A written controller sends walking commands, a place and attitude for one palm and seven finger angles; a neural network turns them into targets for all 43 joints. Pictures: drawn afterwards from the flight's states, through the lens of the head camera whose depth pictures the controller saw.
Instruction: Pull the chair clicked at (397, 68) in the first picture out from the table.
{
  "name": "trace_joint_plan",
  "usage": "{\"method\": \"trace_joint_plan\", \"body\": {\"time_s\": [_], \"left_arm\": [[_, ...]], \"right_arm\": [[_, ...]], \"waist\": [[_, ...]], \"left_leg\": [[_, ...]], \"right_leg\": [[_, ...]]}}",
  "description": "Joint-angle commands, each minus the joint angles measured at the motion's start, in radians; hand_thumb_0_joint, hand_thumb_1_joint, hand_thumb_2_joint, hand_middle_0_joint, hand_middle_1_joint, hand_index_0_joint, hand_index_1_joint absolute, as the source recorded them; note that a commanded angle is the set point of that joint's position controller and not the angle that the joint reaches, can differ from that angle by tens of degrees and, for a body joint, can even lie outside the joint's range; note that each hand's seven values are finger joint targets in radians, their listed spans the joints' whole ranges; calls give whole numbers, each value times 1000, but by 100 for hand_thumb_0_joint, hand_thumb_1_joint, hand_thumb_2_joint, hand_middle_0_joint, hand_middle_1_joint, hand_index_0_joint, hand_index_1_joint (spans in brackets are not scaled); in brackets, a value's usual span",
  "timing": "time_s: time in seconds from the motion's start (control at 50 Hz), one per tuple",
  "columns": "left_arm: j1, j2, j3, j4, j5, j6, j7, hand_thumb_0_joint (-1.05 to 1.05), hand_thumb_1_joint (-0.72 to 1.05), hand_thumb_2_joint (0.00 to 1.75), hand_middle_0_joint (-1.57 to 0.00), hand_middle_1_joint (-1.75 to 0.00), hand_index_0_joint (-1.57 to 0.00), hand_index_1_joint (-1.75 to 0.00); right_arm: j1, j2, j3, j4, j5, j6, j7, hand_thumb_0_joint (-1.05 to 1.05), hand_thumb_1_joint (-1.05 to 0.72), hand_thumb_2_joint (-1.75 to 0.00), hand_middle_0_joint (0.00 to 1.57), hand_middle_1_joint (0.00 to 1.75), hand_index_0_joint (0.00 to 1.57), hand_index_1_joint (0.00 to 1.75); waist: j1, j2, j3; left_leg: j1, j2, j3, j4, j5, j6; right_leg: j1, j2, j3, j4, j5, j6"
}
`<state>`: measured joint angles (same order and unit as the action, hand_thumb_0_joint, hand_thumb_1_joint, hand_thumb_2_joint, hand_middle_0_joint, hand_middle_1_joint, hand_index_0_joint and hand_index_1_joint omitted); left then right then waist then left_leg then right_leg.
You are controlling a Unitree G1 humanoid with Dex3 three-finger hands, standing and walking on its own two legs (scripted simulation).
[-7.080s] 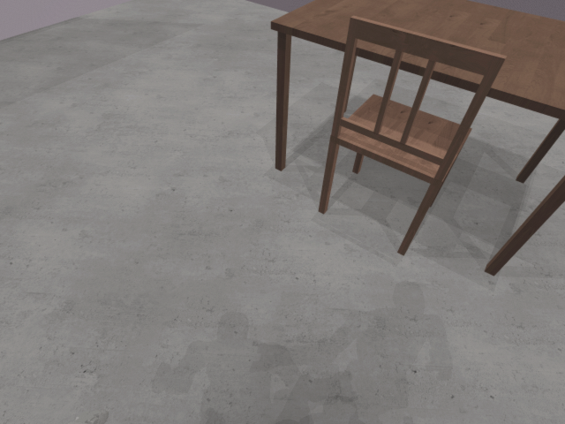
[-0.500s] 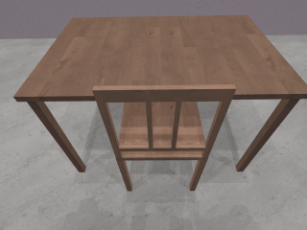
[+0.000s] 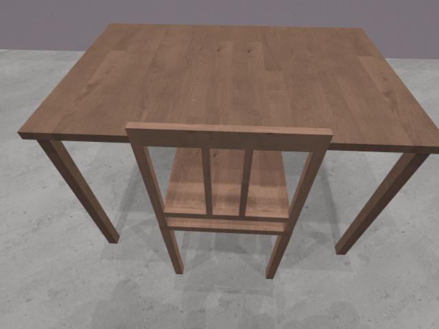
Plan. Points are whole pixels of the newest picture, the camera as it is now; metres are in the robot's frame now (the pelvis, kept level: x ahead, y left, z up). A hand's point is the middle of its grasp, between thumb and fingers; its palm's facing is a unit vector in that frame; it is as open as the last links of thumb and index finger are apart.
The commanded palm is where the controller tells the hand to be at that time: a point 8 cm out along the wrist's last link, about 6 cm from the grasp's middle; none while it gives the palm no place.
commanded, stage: come to a stop and stand still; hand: left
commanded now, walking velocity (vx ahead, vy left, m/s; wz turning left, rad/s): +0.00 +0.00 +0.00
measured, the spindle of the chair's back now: (207, 183) +0.49 +0.07 -0.09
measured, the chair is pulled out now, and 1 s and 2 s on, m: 0.00 0.00 0.00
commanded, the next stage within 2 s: look again from close up in 0.04 s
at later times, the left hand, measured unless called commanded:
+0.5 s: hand out of the picture +0.01 +0.24 -0.18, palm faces +0.00 -0.98 -0.21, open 7.4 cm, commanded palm none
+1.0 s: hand out of the picture -0.02 +0.25 -0.18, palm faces -0.04 -0.98 -0.18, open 7.4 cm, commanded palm none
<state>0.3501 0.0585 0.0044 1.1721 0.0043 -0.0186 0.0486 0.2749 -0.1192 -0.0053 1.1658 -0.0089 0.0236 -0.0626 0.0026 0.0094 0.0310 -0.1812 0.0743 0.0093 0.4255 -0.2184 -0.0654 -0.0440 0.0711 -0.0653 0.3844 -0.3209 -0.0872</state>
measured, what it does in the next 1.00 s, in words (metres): shifts its weight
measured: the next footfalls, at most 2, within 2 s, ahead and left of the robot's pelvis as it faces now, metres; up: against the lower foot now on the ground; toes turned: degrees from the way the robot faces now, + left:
none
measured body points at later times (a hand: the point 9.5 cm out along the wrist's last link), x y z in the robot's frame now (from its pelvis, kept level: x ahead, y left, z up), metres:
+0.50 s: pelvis -0.01 +0.06 -0.01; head -0.02 +0.07 +0.44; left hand +0.01 +0.29 -0.16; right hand +0.02 -0.17 -0.15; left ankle +0.00 +0.14 -0.74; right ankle -0.07 -0.05 -0.74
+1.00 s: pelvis -0.01 +0.09 +0.00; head +0.01 +0.09 +0.45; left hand -0.02 +0.30 -0.17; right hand -0.02 -0.14 -0.16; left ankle +0.00 +0.14 -0.74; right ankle -0.07 -0.05 -0.74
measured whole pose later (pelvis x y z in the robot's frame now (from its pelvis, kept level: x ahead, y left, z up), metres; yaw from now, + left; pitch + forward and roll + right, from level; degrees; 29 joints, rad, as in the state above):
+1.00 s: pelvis -0.01 +0.09 +0.00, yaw -3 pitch +0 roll +0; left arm 0.34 0.15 -0.02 1.10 0.01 0.00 0.05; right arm 0.28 -0.15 0.01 1.12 0.00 -0.02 -0.03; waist 0.01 -0.03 0.02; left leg -0.20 -0.08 0.08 0.43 -0.23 0.09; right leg -0.13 -0.04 0.02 0.45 -0.33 0.03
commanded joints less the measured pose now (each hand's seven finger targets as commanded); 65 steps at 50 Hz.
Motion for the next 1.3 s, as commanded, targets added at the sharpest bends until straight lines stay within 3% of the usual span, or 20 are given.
{"method": "trace_joint_plan", "body": {"time_s": [0.0, 0.1, 0.12, 0.14, 0.18, 0.2, 0.24, 0.28, 0.3, 0.32, 0.34, 0.38, 0.4, 0.44, 0.5, 0.78, 0.92, 1.08, 1.2, 1.28], "left_arm": [[89, 122, 20, -7, 2, -1, 4, 0, 90, 90, -20, -30, -20, -30], [89, 127, 18, -5, 3, 1, 2, 0, 90, 90, -20, -30, -20, -30], [189, 180, 22, -5, 23, -50, 43, 0, 90, 90, -20, -30, -20, -30], [167, 212, 29, -51, 27, -57, 39, 0, 90, 90, -20, -30, -20, -30], [130, 201, 23, -97, 29, -59, 31, 0, 90, 90, -20, -30, -20, -30], [93, 213, 27, -125, 30, -55, 28, 0, 90, 90, -20, -30, -20, -30], [80, 203, 20, -147, 18, -44, 22, 0, 90, 90, -20, -30, -20, -30], [101, 158, 14, -162, 14, -18, 20, 0, 90, 90, -20, -30, -20, -30], [111, 145, 9, -163, 21, -9, 20, 0, 90, 90, -20, -30, -20, -30], [101, 154, 6, -159, 21, -3, 17, 0, 90, 90, -20, -30, -20, -30], [91, 164, 5, -157, 19, 3, 14, 0, 90, 90, -20, -30, -20, -30], [74, 172, 2, -158, 18, 8, 8, 0, 90, 90, -20, -30, -20, -30], [67, 177, 4, -165, 22, 8, 5, 0, 90, 90, -20, -30, -20, -30], [50, 185, 1, -175, 20, 14, 0, 0, 90, 90, -20, -30, -20, -30], [47, 193, 2, -183, 23, 14, -4, 0, 90, 90, -20, -30, -20, -30], [50, 200, -8, -124, 11, 4, -1, 0, 90, 90, -20, -30, -20, -30], [58, 187, -10, -92, 12, 8, 2, 0, 90, 90, -20, -30, -20, -30], [72, 177, -12, -72, 11, 5, 4, 0, 90, 90, -20, -30, -20, -30], [64, 162, -12, -68, 21, 15, -9, 0, 90, 90, -20, -30, -20, -30], [64, 158, -9, -73, 29, 14, -15, 0, 90, 90, -20, -30, -20, -30]], "right_arm": [[62, -49, -2, -22, 5, -14, -2, 0, -90, -90, 20, 30, 20, 30], [44, -60, -1, -30, 6, -15, -2, 0, -90, -90, 20, 30, 20, 30], [-94, -104, -8, -120, 8, -47, 20, 0, -90, -90, 20, 30, 20, 30], [-16, -66, -14, -159, 4, -32, 25, 0, -90, -90, 20, 30, 20, 30], [6, -56, -15, -173, 10, -47, 29, 0, -90, -90, 20, 30, 20, 30], [40, -66, -12, -175, 7, -51, 35, 0, -90, -90, 20, 30, 20, 30], [96, -75, -13, -165, 4, -57, 30, 0, -90, -90, 20, 30, 20, 30], [79, -129, -17, -176, 0, -56, 22, 0, -90, -90, 20, 30, 20, 30], [52, -133, -13, -181, -2, -56, 20, 0, -90, -90, 20, 30, 20, 30], [41, -129, -7, -183, -2, -54, 20, 0, -90, -90, 20, 30, 20, 30], [34, -129, -3, -184, -2, -51, 21, 0, -90, -90, 20, 30, 20, 30], [22, -134, -4, -193, -1, -47, 26, 0, -90, -90, 20, 30, 20, 30], [21, -136, -5, -194, -2, -46, 30, 0, -90, -90, 20, 30, 20, 30], [24, -155, -8, -196, -5, -45, 34, 0, -90, -90, 20, 30, 20, 30], [23, -163, -9, -196, -2, -51, 36, 0, -90, -90, 20, 30, 20, 30], [64, -160, 1, -114, 7, -67, 31, 0, -90, -90, 20, 30, 20, 30], [57, -147, 3, -81, 9, -63, 28, 0, -90, -90, 20, 30, 20, 30], [55, -141, 3, -66, 10, -66, 25, 0, -90, -90, 20, 30, 20, 30], [65, -154, -8, -50, 6, -52, 26, 0, -90, -90, 20, 30, 20, 30], [82, -170, -19, -54, 1, -49, 25, 0, -90, -90, 20, 30, 20, 30]], "waist": [[-3, -43, 67], [0, -47, 73], [58, -126, 84], [-15, -132, 42], [-18, -111, -53], [-32, -110, -102], [-49, -82, -135], [-10, -4, -72], [7, 48, -7], [6, 115, 23], [8, 118, 56], [10, 57, 100], [13, 16, 125], [7, 45, 111], [17, 23, 87], [5, -5, -19], [6, -6, 39], [5, -6, 10], [-4, 20, 90], [-5, 42, 85]], "left_leg": [[43, 18, 7, 3, 156, 57], [57, 23, 4, -5, 176, 61], [-105, -7, 83, 310, 35, 40], [-196, -55, -7, 377, -145, 72], [-208, -44, 11, 310, -164, 86], [-153, -57, 53, 233, -138, 84], [-17, -64, 38, 74, 46, 93], [17, 57, -66, 90, 304, 138], [-24, 73, -89, 89, 331, 146], [-37, 63, -106, 75, 319, 145], [-68, 59, -122, 45, 256, 147], [-111, 44, -130, -8, 75, 143], [-139, 40, -132, -30, 4, 141], [-129, 38, -151, -87, -113, 139], [-130, 52, -176, -142, -148, 150], [47, 30, -112, -78, 206, 133], [25, 27, -104, -93, 163, 131], [69, 25, -93, -79, 231, 131], [25, 77, -166, -175, -161, 159], [9, 117, -247, -183, -202, 203]], "right_leg": [[-102, -187, 131, -76, 547, 85], [-106, -182, 123, -74, 528, 84], [-123, -271, 272, -72, 1201, 205], [-32, -303, 231, 14, 1347, 190], [50, -260, 168, 94, 1234, 27], [51, -252, 133, 130, 1206, -10], [-9, -210, 135, 206, 970, 2], [-151, -148, 123, 135, 426, 32], [-178, -130, 123, 88, 267, 36], [-183, -119, 123, 74, 182, 31], [-187, -109, 118, 63, 103, 30], [-203, -108, 123, 36, 28, 32], [-210, -111, 121, 28, 8, 33], [-222, -108, 115, 41, -26, 38], [-196, -111, 92, 55, -9, 49], [-173, -152, 113, 31, 134, 67], [-183, -156, 113, 21, 117, 68], [-177, -163, 116, 16, 159, 72], [-253, -120, 63, 70, -47, 68], [-296, -108, 32, 147, -87, 66]]}}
